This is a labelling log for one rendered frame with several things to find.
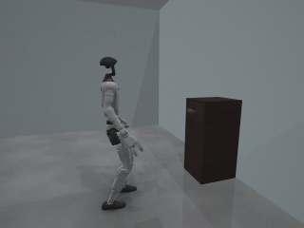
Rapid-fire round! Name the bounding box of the robot right upper arm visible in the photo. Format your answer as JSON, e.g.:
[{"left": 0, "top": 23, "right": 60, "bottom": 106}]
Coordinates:
[{"left": 104, "top": 82, "right": 116, "bottom": 115}]

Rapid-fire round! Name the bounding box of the cabinet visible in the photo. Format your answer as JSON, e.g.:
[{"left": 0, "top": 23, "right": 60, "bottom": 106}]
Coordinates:
[{"left": 183, "top": 97, "right": 242, "bottom": 184}]

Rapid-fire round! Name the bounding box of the robot head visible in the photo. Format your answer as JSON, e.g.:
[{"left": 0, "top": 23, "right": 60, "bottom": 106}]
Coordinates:
[{"left": 100, "top": 57, "right": 118, "bottom": 83}]

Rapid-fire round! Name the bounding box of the robot left thigh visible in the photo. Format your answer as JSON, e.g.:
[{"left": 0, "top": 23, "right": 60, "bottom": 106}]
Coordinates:
[{"left": 129, "top": 147, "right": 134, "bottom": 162}]

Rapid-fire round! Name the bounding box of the handle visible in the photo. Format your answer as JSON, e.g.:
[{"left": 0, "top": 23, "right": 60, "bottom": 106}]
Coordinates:
[{"left": 186, "top": 108, "right": 197, "bottom": 113}]

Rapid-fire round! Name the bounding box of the drawer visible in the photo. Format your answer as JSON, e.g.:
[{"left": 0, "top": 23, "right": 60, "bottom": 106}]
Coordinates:
[{"left": 186, "top": 101, "right": 204, "bottom": 122}]

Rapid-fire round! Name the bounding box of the robot left hand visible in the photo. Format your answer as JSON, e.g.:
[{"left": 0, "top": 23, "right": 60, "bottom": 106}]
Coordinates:
[{"left": 121, "top": 119, "right": 129, "bottom": 128}]

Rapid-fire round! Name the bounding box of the robot right hand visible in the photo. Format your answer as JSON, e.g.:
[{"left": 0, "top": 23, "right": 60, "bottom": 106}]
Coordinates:
[{"left": 124, "top": 134, "right": 143, "bottom": 157}]

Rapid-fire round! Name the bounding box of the right robot forearm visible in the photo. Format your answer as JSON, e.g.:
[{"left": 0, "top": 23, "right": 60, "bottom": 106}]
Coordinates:
[{"left": 105, "top": 107, "right": 130, "bottom": 138}]

